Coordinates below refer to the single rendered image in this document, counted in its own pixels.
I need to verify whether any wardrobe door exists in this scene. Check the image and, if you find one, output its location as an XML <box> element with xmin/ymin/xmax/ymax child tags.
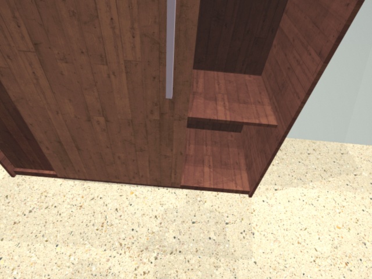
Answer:
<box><xmin>0</xmin><ymin>81</ymin><xmax>54</xmax><ymax>171</ymax></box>
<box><xmin>0</xmin><ymin>0</ymin><xmax>200</xmax><ymax>187</ymax></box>

